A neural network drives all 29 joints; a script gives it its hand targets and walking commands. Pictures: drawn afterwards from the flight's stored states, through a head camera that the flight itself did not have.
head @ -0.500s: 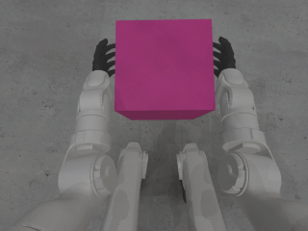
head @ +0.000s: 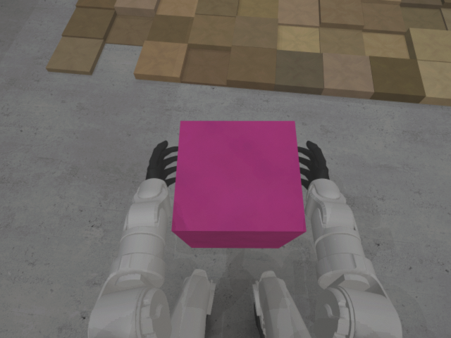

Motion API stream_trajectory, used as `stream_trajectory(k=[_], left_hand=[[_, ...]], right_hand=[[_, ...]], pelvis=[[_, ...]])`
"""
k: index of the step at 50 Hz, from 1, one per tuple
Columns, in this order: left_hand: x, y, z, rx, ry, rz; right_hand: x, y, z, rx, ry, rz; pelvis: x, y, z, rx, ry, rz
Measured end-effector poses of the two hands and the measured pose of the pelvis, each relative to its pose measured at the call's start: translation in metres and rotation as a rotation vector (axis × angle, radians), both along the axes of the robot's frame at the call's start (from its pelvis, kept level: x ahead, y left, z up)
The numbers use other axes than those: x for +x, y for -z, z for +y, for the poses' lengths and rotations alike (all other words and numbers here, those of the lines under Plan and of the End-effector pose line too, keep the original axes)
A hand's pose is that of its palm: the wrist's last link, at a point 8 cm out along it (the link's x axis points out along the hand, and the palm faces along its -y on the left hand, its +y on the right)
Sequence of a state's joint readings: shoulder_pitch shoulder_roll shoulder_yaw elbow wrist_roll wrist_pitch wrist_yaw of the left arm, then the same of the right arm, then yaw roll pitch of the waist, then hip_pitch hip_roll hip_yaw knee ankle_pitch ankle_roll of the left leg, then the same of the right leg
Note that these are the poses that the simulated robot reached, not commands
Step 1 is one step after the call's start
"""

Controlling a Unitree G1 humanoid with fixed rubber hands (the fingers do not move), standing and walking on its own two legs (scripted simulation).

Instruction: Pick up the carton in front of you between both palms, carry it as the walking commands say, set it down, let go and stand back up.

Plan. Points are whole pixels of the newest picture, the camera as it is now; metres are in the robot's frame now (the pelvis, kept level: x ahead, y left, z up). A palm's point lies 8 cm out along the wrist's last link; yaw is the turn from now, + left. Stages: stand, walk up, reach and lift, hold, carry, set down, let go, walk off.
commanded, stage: reach and lift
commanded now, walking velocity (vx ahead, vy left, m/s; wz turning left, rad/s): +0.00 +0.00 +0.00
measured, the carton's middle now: (236, 193) +0.39 +0.00 -0.10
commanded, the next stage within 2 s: hold in 1.62 s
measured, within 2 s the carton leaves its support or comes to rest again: neither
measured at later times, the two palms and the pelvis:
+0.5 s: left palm (127, 165) +0.35 +0.15 +0.11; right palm (354, 168) +0.35 -0.15 +0.11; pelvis +0.05 +0.00 +0.12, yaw +0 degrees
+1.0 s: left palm (113, 160) +0.33 +0.15 +0.15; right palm (371, 165) +0.33 -0.15 +0.15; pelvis +0.03 +0.00 +0.13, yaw +0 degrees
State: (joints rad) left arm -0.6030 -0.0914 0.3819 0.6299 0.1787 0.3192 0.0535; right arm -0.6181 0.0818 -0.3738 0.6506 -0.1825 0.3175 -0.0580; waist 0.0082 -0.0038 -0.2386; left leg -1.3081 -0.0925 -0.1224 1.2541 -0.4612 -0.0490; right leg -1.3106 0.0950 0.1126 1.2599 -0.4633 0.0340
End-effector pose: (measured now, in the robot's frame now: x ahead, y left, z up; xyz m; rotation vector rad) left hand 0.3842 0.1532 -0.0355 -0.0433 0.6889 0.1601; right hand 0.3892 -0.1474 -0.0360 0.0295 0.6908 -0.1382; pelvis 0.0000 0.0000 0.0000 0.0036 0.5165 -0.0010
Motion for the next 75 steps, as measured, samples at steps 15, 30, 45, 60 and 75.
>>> stream_trajectory(k=[15,30,45,60,75], left_hand=[[-0.024,-0.091,-0.001,0.004,0.013,-0.004],[-0.045,-0.175,0.000,0.021,0.031,-0.034],[-0.053,-0.187,0.001,0.029,0.045,-0.001],[-0.047,-0.195,0.000,0.040,0.052,-0.010],[-0.045,-0.202,0.000,0.055,0.062,-0.008]], right_hand=[[-0.027,-0.091,-0.001,-0.003,0.007,-0.004],[-0.048,-0.176,0.000,-0.025,-0.008,-0.034],[-0.059,-0.187,0.000,-0.032,-0.013,-0.001],[-0.052,-0.195,-0.001,-0.041,-0.019,-0.011],[-0.051,-0.202,-0.001,-0.057,-0.032,-0.008]], pelvis=[[0.034,-0.081,0.001,0.000,0.003,-0.211],[0.051,-0.126,0.002,-0.003,0.000,-0.478],[0.035,-0.128,0.004,-0.005,0.003,-0.573],[0.042,-0.132,0.003,-0.003,0.002,-0.581],[0.053,-0.135,0.003,-0.003,0.002,-0.593]])
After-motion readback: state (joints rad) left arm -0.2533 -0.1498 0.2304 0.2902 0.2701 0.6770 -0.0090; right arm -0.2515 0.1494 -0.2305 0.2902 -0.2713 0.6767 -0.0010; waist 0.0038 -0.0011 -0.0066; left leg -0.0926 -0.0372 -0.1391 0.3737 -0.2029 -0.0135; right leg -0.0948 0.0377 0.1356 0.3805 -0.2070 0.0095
